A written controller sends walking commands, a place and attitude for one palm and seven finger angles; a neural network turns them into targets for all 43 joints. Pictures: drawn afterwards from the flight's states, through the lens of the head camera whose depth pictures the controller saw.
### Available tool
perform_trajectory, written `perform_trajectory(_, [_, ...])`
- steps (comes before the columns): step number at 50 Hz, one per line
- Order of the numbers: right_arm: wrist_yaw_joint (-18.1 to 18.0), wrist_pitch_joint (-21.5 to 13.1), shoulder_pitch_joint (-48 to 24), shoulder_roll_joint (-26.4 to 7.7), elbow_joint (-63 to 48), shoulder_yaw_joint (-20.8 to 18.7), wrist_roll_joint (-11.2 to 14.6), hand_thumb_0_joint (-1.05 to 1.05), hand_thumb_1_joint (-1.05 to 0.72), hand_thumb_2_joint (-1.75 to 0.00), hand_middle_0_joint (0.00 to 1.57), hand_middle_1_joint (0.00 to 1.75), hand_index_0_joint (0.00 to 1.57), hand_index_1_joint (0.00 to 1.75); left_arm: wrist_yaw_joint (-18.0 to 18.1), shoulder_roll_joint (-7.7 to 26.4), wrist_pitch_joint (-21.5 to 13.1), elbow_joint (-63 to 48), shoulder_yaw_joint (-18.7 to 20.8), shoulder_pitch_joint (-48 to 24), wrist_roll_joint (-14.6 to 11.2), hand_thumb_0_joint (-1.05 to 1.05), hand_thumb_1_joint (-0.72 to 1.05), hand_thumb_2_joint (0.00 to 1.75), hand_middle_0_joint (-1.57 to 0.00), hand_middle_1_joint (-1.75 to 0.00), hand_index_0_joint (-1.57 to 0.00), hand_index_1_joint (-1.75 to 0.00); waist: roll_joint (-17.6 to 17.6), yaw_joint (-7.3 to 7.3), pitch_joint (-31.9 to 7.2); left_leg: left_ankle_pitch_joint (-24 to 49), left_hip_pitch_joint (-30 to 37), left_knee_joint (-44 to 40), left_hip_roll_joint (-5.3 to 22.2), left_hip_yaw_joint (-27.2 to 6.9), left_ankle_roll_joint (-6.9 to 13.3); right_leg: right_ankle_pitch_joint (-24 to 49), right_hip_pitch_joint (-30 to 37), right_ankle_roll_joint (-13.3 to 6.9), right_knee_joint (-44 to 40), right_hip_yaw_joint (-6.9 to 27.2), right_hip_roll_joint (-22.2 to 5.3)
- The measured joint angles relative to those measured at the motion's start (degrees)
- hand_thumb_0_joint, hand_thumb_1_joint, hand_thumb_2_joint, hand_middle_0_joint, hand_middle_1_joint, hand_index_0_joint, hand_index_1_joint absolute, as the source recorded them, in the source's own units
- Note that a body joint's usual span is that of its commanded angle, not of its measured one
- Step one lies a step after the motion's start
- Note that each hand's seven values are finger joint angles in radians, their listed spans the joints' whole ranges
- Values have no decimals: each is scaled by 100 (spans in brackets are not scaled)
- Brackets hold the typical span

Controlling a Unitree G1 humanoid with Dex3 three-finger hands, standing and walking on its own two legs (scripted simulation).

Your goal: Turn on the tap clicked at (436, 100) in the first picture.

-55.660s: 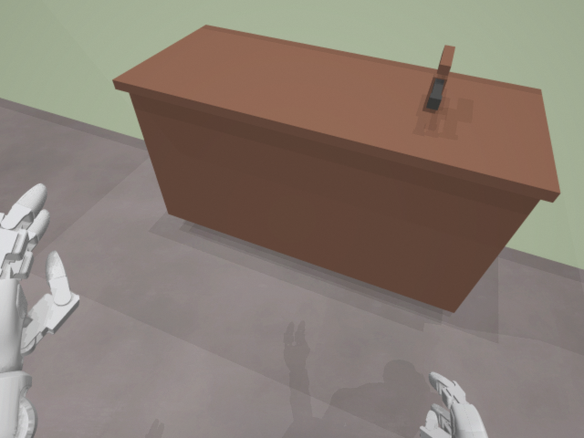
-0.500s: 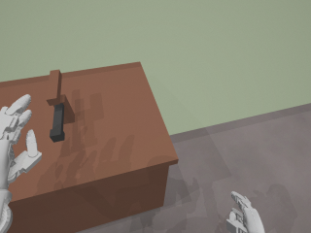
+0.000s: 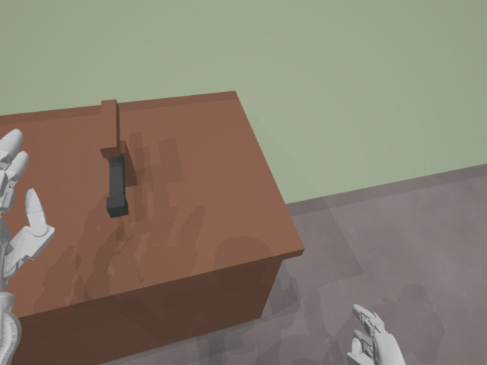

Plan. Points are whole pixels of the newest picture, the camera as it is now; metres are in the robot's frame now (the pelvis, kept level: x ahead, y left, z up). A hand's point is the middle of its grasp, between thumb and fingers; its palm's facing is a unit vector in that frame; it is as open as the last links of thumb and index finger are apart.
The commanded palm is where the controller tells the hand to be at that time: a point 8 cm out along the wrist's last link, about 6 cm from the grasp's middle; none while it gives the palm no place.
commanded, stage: come to a stop and stand still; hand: left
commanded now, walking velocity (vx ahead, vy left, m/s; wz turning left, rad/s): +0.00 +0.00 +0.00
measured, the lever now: (117, 206) +0.34 +0.25 +0.05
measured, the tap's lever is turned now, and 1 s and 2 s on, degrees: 0 0 0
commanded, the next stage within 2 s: look again from close up in 0.42 s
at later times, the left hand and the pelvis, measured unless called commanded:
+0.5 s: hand (21, 240) +0.21 +0.29 +0.16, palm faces +0.40 -0.85 -0.34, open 7.4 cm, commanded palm +0.15 +0.32 +0.18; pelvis +0.00 +0.03 +0.00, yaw +1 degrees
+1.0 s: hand (28, 245) +0.21 +0.27 +0.16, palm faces +0.39 -0.85 -0.35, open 7.4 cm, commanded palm +0.15 +0.31 +0.18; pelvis -0.01 +0.02 +0.00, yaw +1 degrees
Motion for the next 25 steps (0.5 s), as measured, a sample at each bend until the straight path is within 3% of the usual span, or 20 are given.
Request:
perform_trajectory(6, [52, 38, -234, 119, -152, 70, -22, 1, -90, -90, 20, 30, 20, 30, -68, -59, 59, -121, -235, 125, 71, 1, 89, 89, -21, -30, -20, -30, -62, -47, -26, -21, 46, -14, -85, 25, 103, 26, 82, 108, -84, 26, -83])
perform_trajectory(18, [73, 158, -238, 72, -272, 29, -14, 1, -90, -90, 20, 30, 20, 30, -43, 79, 27, -290, -86, 68, 82, 1, 89, 89, -21, -30, -20, -30, -95, 63, 52, 6, 83, -25, -239, 52, 236, 20, 108, 208, -44, 49, -235])
perform_trajectory(25, [58, 247, -102, 49, -190, 22, 4, 1, -90, -90, 20, 30, 20, 30, -21, -15, 43, -167, -163, 141, 103, 1, 89, 89, -21, -30, -20, -30, -36, 3, 61, 33, 62, -24, -229, 22, 250, 113, 157, 253, -171, 17, -226])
